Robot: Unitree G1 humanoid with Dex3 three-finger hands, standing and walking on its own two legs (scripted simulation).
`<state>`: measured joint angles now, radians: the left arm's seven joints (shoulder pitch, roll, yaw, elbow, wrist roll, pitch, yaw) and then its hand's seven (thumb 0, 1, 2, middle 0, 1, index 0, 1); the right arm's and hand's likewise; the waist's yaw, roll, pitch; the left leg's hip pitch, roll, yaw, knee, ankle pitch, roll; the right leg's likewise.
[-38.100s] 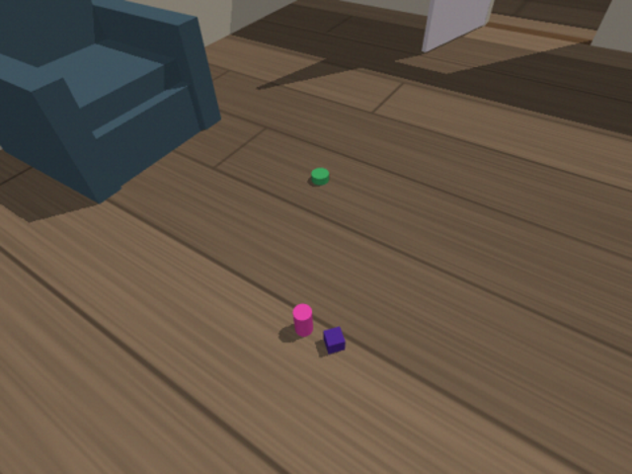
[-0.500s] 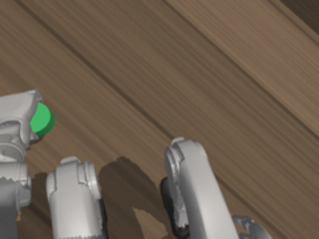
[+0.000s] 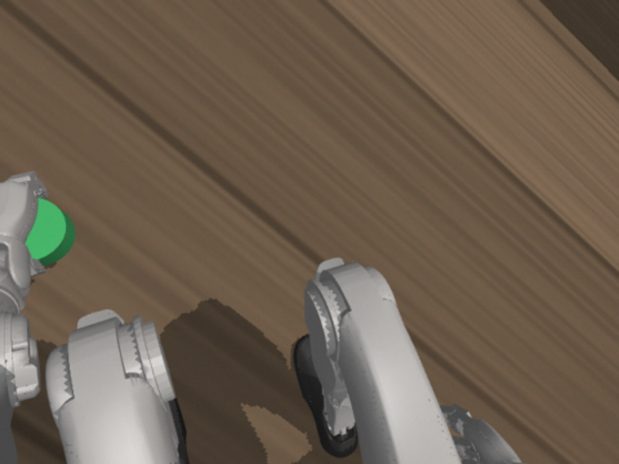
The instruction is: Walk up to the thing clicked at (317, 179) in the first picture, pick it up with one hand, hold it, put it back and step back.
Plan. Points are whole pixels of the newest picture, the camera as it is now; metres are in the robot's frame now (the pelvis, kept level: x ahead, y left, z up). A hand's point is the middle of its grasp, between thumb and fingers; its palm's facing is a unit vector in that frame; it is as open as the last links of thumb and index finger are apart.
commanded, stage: rest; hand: left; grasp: from above
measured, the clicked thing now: (34, 232) +0.44 +0.29 -0.25
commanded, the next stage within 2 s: open in 1.08 s
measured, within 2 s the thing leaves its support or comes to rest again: rests again in 0.84 s
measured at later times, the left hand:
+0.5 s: hand (27, 237) +0.43 +0.30 -0.24, palm faces -0.43 -0.14 -0.89, open 11.2 cm
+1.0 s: hand (34, 235) +0.44 +0.29 -0.25, palm faces -0.42 -0.13 -0.90, open 11.1 cm
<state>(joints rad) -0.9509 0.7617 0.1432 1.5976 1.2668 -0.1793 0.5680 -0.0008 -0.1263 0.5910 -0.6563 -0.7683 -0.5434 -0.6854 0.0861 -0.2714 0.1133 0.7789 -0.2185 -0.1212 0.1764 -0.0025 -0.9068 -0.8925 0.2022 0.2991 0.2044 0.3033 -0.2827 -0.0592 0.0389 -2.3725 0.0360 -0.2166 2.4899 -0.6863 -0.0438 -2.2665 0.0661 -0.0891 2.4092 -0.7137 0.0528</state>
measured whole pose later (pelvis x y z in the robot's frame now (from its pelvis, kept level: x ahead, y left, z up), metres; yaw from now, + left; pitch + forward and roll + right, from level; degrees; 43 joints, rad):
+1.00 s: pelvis +0.00 +0.01 -0.01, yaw -4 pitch +26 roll -13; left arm -0.99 0.89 0.13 1.75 1.26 -0.19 0.70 0.00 -0.10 0.55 -0.67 -0.72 -0.57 -0.62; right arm 0.06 -0.32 0.24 0.76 -0.29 -0.28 0.29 0.00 -0.91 -0.90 0.20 0.30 0.20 0.30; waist -0.35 -0.13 0.13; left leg -2.35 0.04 -0.30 2.57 -0.71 -0.04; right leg -2.22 0.10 -0.15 2.42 -0.70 0.07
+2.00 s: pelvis -0.01 +0.01 -0.01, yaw -5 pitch +25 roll -14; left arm -0.99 0.95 0.13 1.76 1.23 -0.18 0.69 0.00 -0.48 0.97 -0.10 -1.02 -0.10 -1.01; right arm 0.05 -0.35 0.27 0.73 -0.29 -0.31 0.30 0.00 -0.90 -0.90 0.20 0.30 0.20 0.30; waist -0.36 -0.15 0.18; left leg -2.34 0.04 -0.31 2.56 -0.70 -0.03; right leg -2.19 0.10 -0.16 2.40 -0.69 0.08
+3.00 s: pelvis -0.02 +0.00 +0.04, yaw +2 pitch +30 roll -9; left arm -0.93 0.71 0.00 1.35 1.17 -0.18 0.26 0.00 -0.52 1.01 -0.09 -1.02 -0.08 -1.02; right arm 0.11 -0.32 0.10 0.69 -0.12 -0.06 0.18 0.00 -0.91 -0.90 0.20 0.30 0.20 0.30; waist -0.21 -0.02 -0.03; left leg -2.28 0.03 -0.19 2.36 -0.62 -0.03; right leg -2.17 0.04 -0.08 2.28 -0.66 0.04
